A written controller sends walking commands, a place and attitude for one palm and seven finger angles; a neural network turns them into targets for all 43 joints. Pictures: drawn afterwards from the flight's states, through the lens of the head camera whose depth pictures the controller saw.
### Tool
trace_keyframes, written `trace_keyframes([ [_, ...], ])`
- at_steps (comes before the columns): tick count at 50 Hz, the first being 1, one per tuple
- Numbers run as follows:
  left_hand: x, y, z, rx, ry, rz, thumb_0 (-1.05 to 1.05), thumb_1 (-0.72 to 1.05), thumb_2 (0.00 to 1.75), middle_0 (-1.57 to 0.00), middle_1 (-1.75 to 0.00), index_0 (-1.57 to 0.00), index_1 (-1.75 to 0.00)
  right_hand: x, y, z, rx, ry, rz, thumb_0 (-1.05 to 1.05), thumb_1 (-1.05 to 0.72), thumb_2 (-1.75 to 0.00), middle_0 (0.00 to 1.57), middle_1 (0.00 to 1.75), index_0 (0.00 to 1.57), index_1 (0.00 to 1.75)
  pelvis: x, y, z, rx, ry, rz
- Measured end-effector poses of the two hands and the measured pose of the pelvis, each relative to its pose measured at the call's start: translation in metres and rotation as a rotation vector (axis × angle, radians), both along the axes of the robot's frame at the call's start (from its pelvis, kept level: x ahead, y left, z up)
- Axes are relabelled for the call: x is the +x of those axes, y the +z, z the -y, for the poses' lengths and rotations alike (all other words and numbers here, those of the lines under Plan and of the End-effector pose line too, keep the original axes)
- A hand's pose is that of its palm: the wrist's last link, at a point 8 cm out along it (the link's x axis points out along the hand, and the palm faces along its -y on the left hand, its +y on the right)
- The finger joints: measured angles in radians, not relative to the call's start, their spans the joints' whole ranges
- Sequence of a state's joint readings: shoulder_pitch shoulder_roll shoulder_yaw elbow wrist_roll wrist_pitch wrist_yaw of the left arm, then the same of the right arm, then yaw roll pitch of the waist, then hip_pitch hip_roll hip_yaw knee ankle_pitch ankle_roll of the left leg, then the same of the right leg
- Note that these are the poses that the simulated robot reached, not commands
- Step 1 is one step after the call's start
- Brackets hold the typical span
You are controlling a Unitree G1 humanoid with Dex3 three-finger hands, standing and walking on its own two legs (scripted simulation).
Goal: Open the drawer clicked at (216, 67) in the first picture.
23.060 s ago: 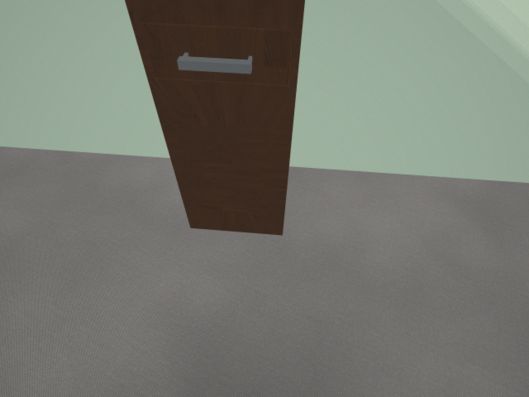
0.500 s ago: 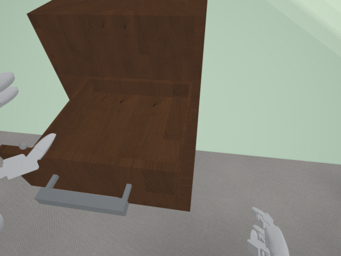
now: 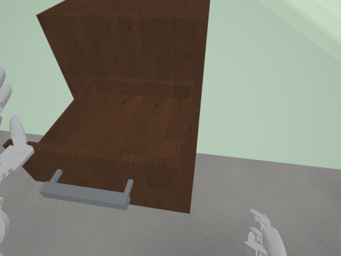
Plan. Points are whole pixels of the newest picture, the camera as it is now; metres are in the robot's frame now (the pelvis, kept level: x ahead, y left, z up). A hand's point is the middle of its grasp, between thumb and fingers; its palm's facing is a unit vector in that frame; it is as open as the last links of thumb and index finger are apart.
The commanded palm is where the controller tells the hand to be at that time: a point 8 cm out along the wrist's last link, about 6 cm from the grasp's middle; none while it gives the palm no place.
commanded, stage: step back with the hand held close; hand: left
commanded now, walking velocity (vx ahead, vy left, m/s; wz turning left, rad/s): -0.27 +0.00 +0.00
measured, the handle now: (89, 186) +0.23 +0.22 +0.07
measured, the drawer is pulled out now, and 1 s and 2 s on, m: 0.29 0.29 0.29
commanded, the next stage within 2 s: stop stepping back and stand still in 1.02 s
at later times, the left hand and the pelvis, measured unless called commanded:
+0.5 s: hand out of the picture +0.13 +0.24 +0.25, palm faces +0.49 -0.72 -0.48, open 7.4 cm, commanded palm +0.07 +0.30 +0.26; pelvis -0.06 +0.02 -0.02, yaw +0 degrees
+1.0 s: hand out of the picture +0.00 +0.24 +0.25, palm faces +0.48 -0.71 -0.52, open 7.4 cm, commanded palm -0.05 +0.29 +0.26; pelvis -0.18 +0.01 -0.01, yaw +1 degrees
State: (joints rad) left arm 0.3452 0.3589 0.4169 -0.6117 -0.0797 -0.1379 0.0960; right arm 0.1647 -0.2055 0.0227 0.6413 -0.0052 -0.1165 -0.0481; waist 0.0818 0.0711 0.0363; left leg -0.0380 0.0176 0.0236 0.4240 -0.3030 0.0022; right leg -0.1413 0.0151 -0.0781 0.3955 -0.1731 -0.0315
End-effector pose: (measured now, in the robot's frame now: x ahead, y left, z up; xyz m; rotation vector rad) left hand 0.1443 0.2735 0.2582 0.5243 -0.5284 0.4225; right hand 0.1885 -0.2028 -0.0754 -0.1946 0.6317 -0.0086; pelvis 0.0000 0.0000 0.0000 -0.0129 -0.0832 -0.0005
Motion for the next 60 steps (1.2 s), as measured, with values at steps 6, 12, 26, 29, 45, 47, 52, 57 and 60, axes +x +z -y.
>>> trace_keyframes([
  [6, -0.001, 0.007, 0.001, 0.104, -0.019, 0.017, 0.02, 0.88, 0.9, -0.21, -0.3, -0.21, -0.31, -0.016, 0.001, 0.013, -0.027, -0.049, -0.028, 0.01, -0.9, -0.9, 0.2, 0.3, 0.2, 0.3, -0.009, -0.002, -0.001, -0.01, 0.005, -0.065],
  [12, 0.003, 0.0, 0.0, 0.159, -0.08, -0.026, 0.02, 0.88, 0.9, -0.21, -0.3, -0.21, -0.31, -0.042, 0.0, 0.027, -0.072, -0.132, -0.069, 0.01, -0.9, -0.9, 0.2, 0.3, 0.2, 0.3, -0.021, -0.003, -0.012, 0.002, -0.006, -0.106],
  [26, -0.06, 0.002, -0.008, 0.224, -0.054, 0.123, 0.02, 0.88, 0.9, -0.21, -0.3, -0.22, -0.31, -0.102, -0.01, 0.019, -0.117, -0.161, -0.059, 0.01, -0.9, -0.9, 0.2, 0.3, 0.2, 0.3, -0.058, -0.02, -0.016, 0.024, 0.002, -0.09],
  [29, -0.075, 0.007, -0.008, 0.197, -0.001, 0.193, 0.02, 0.88, 0.9, -0.21, -0.3, -0.22, -0.31, -0.112, -0.015, 0.016, -0.1, -0.138, -0.049, 0.01, -0.9, -0.9, 0.2, 0.3, 0.2, 0.3, -0.066, -0.021, -0.009, 0.022, 0.01, -0.092],
  [45, -0.14, -0.006, 0.001, 0.195, -0.087, 0.01, 0.01, 0.88, 0.9, -0.21, -0.3, -0.21, -0.3, -0.168, 0.007, 0.035, -0.112, -0.12, -0.032, 0.01, -0.9, -0.9, 0.2, 0.3, 0.2, 0.3, -0.15, -0.011, -0.007, 0.011, 0.039, -0.121],
  [47, -0.157, -0.004, -0.001, 0.219, -0.092, 0.021, 0.02, 0.88, 0.9, -0.21, -0.3, -0.22, -0.31, -0.178, 0.008, 0.033, -0.124, -0.112, -0.038, 0.01, -0.9, -0.9, 0.2, 0.3, 0.2, 0.3, -0.164, -0.011, -0.009, 0.023, 0.04, -0.114],
  [52, -0.196, 0.014, -0.001, 0.255, -0.05, 0.096, 0.02, 0.88, 0.9, -0.21, -0.3, -0.22, -0.31, -0.203, 0.006, 0.021, -0.078, -0.09, -0.015, 0.01, -0.9, -0.9, 0.2, 0.3, 0.2, 0.3, -0.188, -0.009, -0.005, 0.008, 0.016, -0.112],
  [57, -0.216, 0.014, 0.012, 0.208, -0.037, 0.166, 0.01, 0.88, 0.9, -0.21, -0.3, -0.21, -0.3, -0.233, -0.01, 0.018, 0.0, -0.073, -0.009, 0.01, -0.9, -0.9, 0.2, 0.3, 0.2, 0.3, -0.222, -0.016, 0.007, 0.005, -0.02, -0.102],
  [60, -0.221, 0.008, 0.017, 0.163, -0.067, 0.127, 0.01, 0.88, 0.9, -0.21, -0.3, -0.21, -0.3, -0.261, -0.012, 0.023, 0.009, -0.095, -0.048, 0.01, -0.9, -0.9, 0.2, 0.3, 0.2, 0.3, -0.248, -0.012, 0.008, 0.015, -0.01, -0.094],
])
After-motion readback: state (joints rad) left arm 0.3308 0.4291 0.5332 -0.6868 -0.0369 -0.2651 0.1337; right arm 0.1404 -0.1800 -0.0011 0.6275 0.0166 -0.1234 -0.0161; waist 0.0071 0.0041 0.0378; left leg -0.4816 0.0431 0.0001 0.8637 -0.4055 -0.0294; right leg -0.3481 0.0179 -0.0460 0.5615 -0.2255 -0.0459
